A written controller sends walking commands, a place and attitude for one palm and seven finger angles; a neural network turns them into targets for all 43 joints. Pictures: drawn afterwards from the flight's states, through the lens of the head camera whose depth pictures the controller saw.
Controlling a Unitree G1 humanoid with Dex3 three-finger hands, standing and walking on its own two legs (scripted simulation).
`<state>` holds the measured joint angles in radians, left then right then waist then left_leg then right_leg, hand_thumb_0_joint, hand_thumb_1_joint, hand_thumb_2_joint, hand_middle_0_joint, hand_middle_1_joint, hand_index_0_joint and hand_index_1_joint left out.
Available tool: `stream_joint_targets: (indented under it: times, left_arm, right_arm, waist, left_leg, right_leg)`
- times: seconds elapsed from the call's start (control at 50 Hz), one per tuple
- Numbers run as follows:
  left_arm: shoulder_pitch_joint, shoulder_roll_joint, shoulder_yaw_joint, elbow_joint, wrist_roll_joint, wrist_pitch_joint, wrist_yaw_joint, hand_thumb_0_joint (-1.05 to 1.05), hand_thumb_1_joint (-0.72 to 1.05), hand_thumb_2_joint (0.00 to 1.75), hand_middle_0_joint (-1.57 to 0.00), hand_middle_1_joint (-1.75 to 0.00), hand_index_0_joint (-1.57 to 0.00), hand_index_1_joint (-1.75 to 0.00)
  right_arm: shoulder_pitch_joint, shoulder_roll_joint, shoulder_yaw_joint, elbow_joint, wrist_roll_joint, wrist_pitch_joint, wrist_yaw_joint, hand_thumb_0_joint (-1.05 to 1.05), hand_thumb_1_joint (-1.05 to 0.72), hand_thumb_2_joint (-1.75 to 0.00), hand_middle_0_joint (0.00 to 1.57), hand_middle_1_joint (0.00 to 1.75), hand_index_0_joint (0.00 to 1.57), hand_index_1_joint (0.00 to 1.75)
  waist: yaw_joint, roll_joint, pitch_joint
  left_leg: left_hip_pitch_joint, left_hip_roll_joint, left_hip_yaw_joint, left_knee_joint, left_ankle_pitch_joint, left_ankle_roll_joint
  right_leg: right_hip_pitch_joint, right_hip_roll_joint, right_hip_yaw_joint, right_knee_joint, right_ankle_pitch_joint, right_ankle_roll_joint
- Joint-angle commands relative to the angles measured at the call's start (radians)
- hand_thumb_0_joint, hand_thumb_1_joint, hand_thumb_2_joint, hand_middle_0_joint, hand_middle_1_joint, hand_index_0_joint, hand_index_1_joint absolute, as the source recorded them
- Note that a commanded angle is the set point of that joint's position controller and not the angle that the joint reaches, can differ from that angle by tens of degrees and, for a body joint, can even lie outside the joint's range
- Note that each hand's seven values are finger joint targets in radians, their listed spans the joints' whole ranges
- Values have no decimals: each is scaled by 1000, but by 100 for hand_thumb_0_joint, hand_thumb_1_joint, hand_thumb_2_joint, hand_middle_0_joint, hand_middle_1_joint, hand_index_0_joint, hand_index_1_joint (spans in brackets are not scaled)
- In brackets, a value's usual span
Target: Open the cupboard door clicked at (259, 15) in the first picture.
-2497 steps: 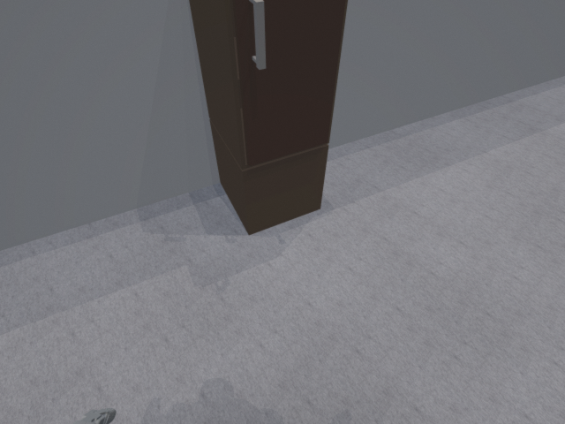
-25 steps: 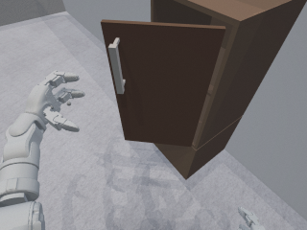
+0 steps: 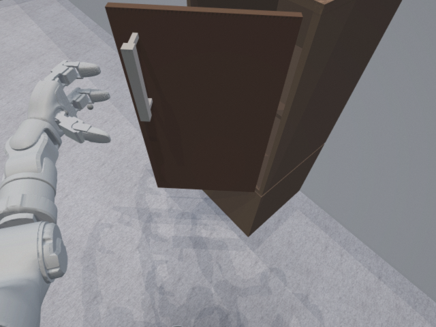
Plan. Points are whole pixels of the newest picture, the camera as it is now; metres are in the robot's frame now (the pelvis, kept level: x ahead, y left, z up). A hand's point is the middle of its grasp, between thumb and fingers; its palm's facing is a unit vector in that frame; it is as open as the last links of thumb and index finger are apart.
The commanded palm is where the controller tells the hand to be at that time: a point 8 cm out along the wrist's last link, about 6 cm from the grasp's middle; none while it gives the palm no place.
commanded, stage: move the hooked fingers beside the handle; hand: left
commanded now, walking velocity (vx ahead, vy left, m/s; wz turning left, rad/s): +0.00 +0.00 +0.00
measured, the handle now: (140, 80) +0.56 +0.14 +0.14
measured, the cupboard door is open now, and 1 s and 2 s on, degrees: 46 46 46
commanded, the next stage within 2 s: slide the fingers in behind the handle in 1.20 s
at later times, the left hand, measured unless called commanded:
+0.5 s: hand (108, 82) +0.53 +0.20 +0.16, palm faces -0.06 -1.00 +0.03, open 14.0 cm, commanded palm +0.51 +0.25 +0.14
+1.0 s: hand (105, 87) +0.52 +0.20 +0.15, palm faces -0.05 -1.00 +0.02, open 14.0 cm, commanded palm +0.50 +0.25 +0.14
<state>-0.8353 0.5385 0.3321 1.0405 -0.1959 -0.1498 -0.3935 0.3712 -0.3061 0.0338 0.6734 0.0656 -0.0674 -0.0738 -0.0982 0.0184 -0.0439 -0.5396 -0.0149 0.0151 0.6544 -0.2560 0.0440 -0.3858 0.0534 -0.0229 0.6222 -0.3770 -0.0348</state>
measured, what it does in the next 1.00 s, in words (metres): stands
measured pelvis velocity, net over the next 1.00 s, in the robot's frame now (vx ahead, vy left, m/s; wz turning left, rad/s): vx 0.01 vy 0.01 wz -0.02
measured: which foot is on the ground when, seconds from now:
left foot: down 0.00-1.00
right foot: down 0.00-1.00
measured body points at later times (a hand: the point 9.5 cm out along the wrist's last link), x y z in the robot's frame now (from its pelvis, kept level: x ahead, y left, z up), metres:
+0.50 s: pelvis +0.01 +0.00 -0.01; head +0.09 +0.01 +0.43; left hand +0.52 +0.25 +0.16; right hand -0.01 -0.28 -0.12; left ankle +0.04 +0.09 -0.72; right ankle -0.04 -0.10 -0.72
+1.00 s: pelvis +0.01 +0.01 -0.01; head +0.09 +0.02 +0.43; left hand +0.51 +0.26 +0.15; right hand +0.02 -0.27 -0.12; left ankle +0.04 +0.09 -0.72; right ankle -0.04 -0.10 -0.72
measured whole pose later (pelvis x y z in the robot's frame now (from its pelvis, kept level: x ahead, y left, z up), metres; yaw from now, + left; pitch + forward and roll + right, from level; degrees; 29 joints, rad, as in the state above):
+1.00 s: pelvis +0.01 +0.01 -0.01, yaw -1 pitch +14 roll -2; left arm -1.02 0.59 0.37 1.22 -0.13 -0.20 -0.35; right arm 0.41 -0.30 0.03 0.65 0.04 0.03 -0.04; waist -0.15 0.03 -0.09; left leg -0.69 0.00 0.02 0.76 -0.32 0.05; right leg -0.52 0.07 -0.02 0.69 -0.42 -0.03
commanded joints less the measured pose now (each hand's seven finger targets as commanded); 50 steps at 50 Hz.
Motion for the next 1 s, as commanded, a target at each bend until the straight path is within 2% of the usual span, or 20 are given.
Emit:
stream_joint_targets:
  times: [0.0, 0.04, 0.08, 0.16, 0.22, 0.24, 0.26, 0.34, 0.38, 0.5, 0.52, 0.54, 0.56, 0.6, 0.74, 0.78, 0.8, 0.84, 0.96, 0.98]
  left_arm:
    - [-484, 292, 63, -171, -17, -84, -8, 0, -50, 30, -30, -120, -30, -120]
    - [-529, 270, 38, -124, -20, -76, -8, 0, -50, 30, -30, -120, -30, -120]
    - [-533, 319, 68, -67, -2, -63, -3, 0, -50, 30, -30, -120, -30, -120]
    - [-606, 380, 94, -65, 24, -85, 8, 0, -50, 30, -30, -120, -30, -120]
    - [-653, 348, 69, -103, 32, -121, 11, 0, -50, 30, -30, -120, -30, -120]
    - [-670, 323, 57, -104, 20, -129, 11, 0, -50, 30, -30, -120, -30, -120]
    - [-661, 373, 98, -65, 32, -127, 11, 0, -50, 30, -30, -120, -30, -120]
    - [-701, 342, 64, 1, 33, -95, 10, 0, -50, 30, -30, -120, -30, -120]
    - [-713, 385, 84, 51, 55, -77, 18, 0, -50, 30, -30, -120, -30, -120]
    - [-666, 377, 91, 39, 69, -99, 35, 0, -50, 30, -30, -120, -30, -120]
    - [-687, 353, 74, 5, 64, -108, 34, 0, -50, 30, -30, -120, -30, -120]
    - [-681, 373, 103, -19, 51, -123, 35, 0, -50, 30, -30, -120, -30, -120]
    - [-655, 406, 130, -34, 63, -130, 32, 0, -50, 30, -30, -120, -30, -120]
    - [-654, 394, 131, -73, 54, -136, 28, 0, -50, 30, -30, -120, -30, -120]
    - [-666, 328, 74, -59, 51, -107, 36, 0, -50, 30, -30, -120, -30, -120]
    - [-660, 310, 63, -35, 51, -97, 37, 0, -50, 30, -30, -120, -30, -120]
    - [-658, 337, 90, -43, 48, -97, 39, 0, -50, 30, -30, -120, -30, -120]
    - [-689, 290, 51, -67, 35, -107, 40, 0, -50, 30, -30, -120, -30, -120]
    - [-675, 287, 56, -42, 46, -118, 43, 0, -50, 30, -30, -120, -30, -120]
    - [-671, 284, 47, -12, 45, -109, 44, 0, -50, 30, -30, -120, -30, -120]
  right_arm:
    - [67, -169, -65, -87, -3, -15, -8, 0, -90, -90, 20, 30, 20, 30]
    - [82, -167, -64, -82, -3, -4, -12, 0, -90, -90, 20, 30, 20, 30]
    - [96, -178, -67, -74, -4, 4, -9, 0, -90, -90, 20, 30, 20, 30]
    - [125, -184, -67, -74, -10, 17, -7, 0, -90, -90, 20, 30, 20, 30]
    - [139, -176, -72, -69, -17, 22, -1, 0, -90, -90, 20, 30, 20, 30]
    - [151, -175, -73, -65, -19, 26, -1, 0, -90, -90, 20, 30, 20, 30]
    - [158, -184, -75, -56, -18, 30, 1, 0, -90, -90, 20, 30, 20, 30]
    - [184, -183, -73, -50, -22, 43, 1, 0, -90, -90, 20, 30, 20, 30]
    - [196, -190, -72, -40, -23, 49, 1, 0, -90, -90, 20, 30, 20, 30]
    - [213, -187, -74, -66, -35, 63, 12, 0, -90, -90, 20, 30, 20, 30]
    - [212, -186, -75, -70, -36, 62, 15, 0, -90, -90, 20, 30, 20, 30]
    - [222, -185, -78, -73, -39, 65, 13, 0, -90, -90, 20, 30, 20, 30]
    - [216, -189, -81, -78, -36, 69, 16, 0, -90, -90, 20, 30, 20, 30]
    - [213, -184, -82, -84, -37, 73, 19, 0, -90, -90, 20, 30, 20, 30]
    - [208, -174, -79, -76, -29, 90, 18, 0, -90, -90, 20, 30, 20, 30]
    - [201, -176, -79, -72, -29, 89, 20, 0, -90, -90, 20, 30, 20, 30]
    - [205, -180, -81, -72, -29, 88, 19, 0, -90, -90, 20, 30, 20, 30]
    - [206, -174, -78, -73, -30, 86, 17, 0, -90, -90, 20, 30, 20, 30]
    - [187, -177, -78, -73, -28, 78, 20, 0, -90, -90, 20, 30, 20, 30]
    - [187, -177, -75, -70, -29, 78, 19, 0, -90, -90, 20, 30, 20, 30]
  waist:
    - [-5, 65, -384]
    - [-28, 20, -344]
    - [-30, 11, -314]
    - [-36, 47, -371]
    - [-48, 119, -434]
    - [-59, 88, -449]
    - [-51, 72, -450]
    - [-74, 69, -422]
    - [-82, 65, -392]
    - [-64, 85, -427]
    - [-71, 89, -447]
    - [-59, 68, -480]
    - [-40, 94, -524]
    - [-37, 107, -549]
    - [-63, 121, -424]
    - [-69, 110, -412]
    - [-63, 97, -431]
    - [-78, 98, -437]
    - [-67, 95, -462]
    - [-74, 87, -426]
  left_leg:
    - [404, 22, -70, -14, 269, 9]
    - [349, 20, -63, -8, 252, 16]
    - [308, 20, -58, -5, 214, 19]
    - [295, 18, -54, 18, 244, 19]
    - [367, 23, -64, 35, 292, 12]
    - [375, 24, -65, 45, 318, 15]
    - [364, 28, -66, 50, 307, 14]
    - [318, 23, -61, 51, 291, 19]
    - [292, 28, -65, 58, 274, 18]
    - [308, 33, -69, 69, 312, 9]
    - [327, 33, -69, 72, 324, 10]
    - [328, 31, -68, 81, 365, 12]
    - [353, 33, -65, 83, 383, 8]
    - [380, 32, -65, 87, 411, 8]
    - [366, 37, -71, 85, 381, 10]
    - [363, 38, -76, 82, 365, 8]
    - [364, 38, -75, 84, 364, 9]
    - [380, 39, -81, 85, 388, 8]
    - [396, 42, -89, 91, 361, 4]
    - [367, 41, -90, 88, 338, 5]
  right_leg:
    - [-92, -14, 24, -81, 354, 10]
    - [-97, -14, 21, -82, 348, 15]
    - [-119, -12, 29, -85, 330, 21]
    - [-109, -13, 42, -64, 370, 24]
    - [-141, -6, 37, -52, 379, 19]
    - [-137, -3, 30, -48, 396, 18]
    - [-146, 2, 37, -48, 397, 22]
    - [-150, -2, 30, -48, 386, 22]
    - [-185, -1, 35, -50, 377, 27]
    - [-202, 8, 23, -24, 375, 20]
    - [-202, 10, 23, -22, 385, 23]
    - [-161, 11, 21, -12, 423, 18]
    - [-158, 14, 27, -6, 444, 20]
    - [-147, 16, 23, -4, 468, 19]
    - [-212, 18, 8, -19, 402, 13]
    - [-230, 19, 10, -21, 396, 16]
    - [-220, 18, 12, -19, 400, 17]
    - [-222, 16, 5, -14, 400, 13]
    - [-251, 17, 8, -5, 369, 15]
    - [-257, 15, 8, -10, 354, 15]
